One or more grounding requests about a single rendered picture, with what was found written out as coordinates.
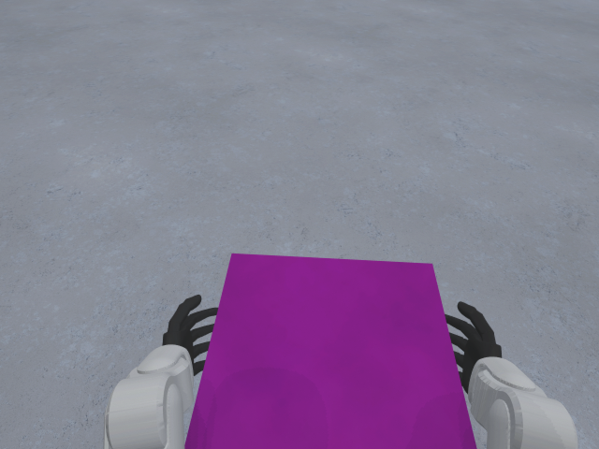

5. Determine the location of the robot right hand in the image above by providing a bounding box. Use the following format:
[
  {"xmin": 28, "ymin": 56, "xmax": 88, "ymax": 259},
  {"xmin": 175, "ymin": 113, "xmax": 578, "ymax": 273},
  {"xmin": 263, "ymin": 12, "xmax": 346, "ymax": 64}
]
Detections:
[{"xmin": 445, "ymin": 301, "xmax": 502, "ymax": 394}]

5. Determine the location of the robot left hand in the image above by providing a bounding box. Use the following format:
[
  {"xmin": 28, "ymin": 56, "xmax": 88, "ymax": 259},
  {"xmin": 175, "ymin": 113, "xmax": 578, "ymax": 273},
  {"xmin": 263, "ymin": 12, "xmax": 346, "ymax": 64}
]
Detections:
[{"xmin": 162, "ymin": 295, "xmax": 218, "ymax": 376}]

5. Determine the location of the robot left forearm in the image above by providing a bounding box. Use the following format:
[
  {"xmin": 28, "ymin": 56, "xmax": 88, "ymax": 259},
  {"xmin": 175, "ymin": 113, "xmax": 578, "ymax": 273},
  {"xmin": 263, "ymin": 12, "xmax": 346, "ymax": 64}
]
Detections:
[{"xmin": 103, "ymin": 344, "xmax": 194, "ymax": 449}]

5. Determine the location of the robot right forearm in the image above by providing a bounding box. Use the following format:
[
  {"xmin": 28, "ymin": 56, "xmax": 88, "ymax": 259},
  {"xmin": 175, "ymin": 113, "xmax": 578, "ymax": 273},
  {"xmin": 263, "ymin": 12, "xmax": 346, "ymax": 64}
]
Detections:
[{"xmin": 468, "ymin": 356, "xmax": 577, "ymax": 449}]

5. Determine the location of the carton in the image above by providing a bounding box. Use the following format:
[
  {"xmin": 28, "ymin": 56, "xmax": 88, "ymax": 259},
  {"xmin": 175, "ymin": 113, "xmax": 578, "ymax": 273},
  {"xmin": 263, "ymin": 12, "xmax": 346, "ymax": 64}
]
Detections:
[{"xmin": 184, "ymin": 253, "xmax": 477, "ymax": 449}]

